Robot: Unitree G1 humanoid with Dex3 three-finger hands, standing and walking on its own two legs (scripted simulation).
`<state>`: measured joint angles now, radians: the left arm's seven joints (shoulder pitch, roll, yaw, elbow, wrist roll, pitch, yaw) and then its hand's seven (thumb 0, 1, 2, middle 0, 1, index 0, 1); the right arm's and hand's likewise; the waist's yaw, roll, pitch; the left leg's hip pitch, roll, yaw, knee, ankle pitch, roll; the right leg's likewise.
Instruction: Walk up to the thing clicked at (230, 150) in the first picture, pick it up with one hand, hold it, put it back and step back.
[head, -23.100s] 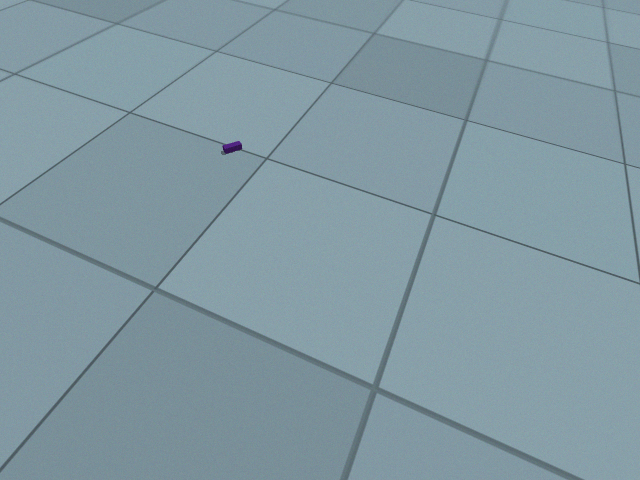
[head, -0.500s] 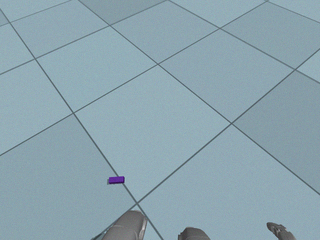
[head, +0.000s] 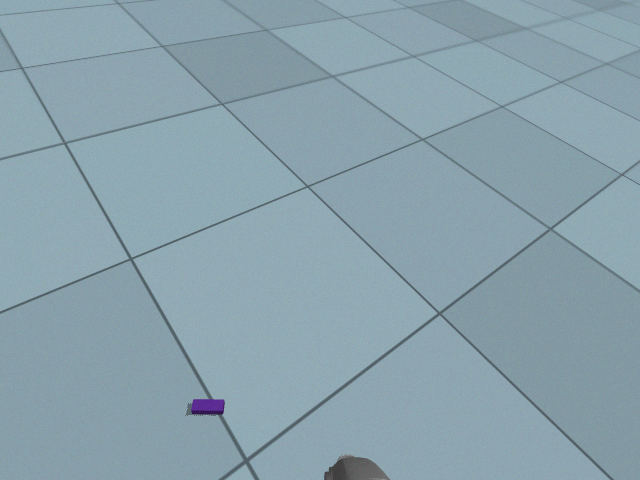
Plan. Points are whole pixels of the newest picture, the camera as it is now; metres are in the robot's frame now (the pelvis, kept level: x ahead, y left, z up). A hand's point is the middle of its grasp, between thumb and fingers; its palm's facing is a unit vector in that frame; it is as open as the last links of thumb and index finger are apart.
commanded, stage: walk up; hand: left
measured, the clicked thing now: (208, 406) +0.45 +0.21 -0.75
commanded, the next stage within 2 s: none
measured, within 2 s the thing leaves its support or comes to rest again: neither
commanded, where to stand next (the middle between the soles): +0.07 -0.01 m, yaw -3 degrees
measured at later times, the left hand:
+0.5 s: hand out of the picture +0.13 +0.23 -0.15, palm faces -0.05 -0.93 -0.35, open 7.3 cm
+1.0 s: hand out of the picture -0.02 +0.23 -0.14, palm faces +0.02 -0.91 -0.42, open 7.3 cm
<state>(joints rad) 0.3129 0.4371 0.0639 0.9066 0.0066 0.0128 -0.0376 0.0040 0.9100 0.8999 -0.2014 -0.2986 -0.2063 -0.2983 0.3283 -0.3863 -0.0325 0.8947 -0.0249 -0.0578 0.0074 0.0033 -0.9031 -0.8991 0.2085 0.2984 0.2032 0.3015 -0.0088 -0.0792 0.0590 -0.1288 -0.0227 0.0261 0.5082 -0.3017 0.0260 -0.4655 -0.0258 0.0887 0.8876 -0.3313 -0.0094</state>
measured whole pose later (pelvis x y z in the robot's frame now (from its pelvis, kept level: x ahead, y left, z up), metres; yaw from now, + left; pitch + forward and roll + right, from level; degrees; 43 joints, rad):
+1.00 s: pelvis -0.12 -0.04 -0.01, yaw +2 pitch -2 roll +2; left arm 0.14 0.35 0.07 0.91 0.06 0.04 -0.01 0.00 0.90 0.90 -0.21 -0.30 -0.21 -0.30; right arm 0.31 -0.43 -0.06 0.97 -0.03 0.05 0.03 0.00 -0.91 -0.90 0.21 0.30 0.20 0.30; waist -0.01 0.01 0.07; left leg -0.12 -0.05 0.05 0.59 -0.56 0.03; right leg -0.49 -0.06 -0.06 0.53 -0.19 -0.02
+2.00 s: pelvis -0.06 +0.02 -0.02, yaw -4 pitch -3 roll -1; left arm 0.22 0.43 0.03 0.89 -0.01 0.02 0.01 0.00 0.91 0.90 -0.20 -0.30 -0.21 -0.30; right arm 0.11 -0.33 -0.02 0.84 -0.01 0.00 0.01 0.00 -0.90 -0.90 0.21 0.30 0.20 0.30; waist 0.02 -0.05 0.17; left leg -0.43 0.05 0.06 0.67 -0.19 0.02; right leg -0.40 0.01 0.07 1.06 -0.52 -0.03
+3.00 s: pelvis -0.04 +0.00 -0.02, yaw -3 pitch -2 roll +0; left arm 0.17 0.40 0.04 0.90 -0.02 0.02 0.00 0.00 0.91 0.90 -0.20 -0.30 -0.21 -0.30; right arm 0.09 -0.39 -0.01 0.82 -0.02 0.00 -0.01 0.00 -0.90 -0.90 0.21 0.30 0.21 0.30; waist 0.01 -0.01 0.16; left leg -0.42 0.02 0.02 0.70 -0.24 0.02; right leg -0.38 -0.05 0.02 0.87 -0.45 0.00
